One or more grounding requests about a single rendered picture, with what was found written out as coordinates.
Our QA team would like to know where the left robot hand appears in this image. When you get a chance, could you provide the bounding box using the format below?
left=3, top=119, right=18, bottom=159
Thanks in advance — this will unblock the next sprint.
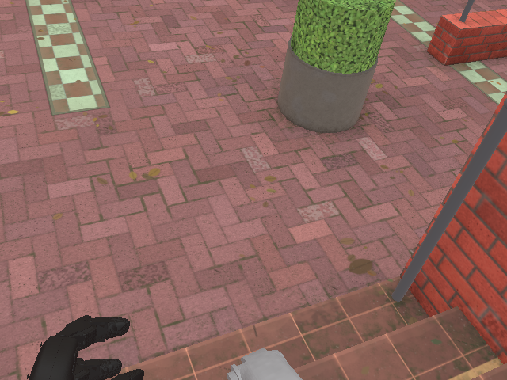
left=27, top=315, right=144, bottom=380

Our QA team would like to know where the robot right thigh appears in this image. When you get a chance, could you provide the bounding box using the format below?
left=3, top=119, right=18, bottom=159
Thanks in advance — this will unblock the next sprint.
left=227, top=348, right=302, bottom=380

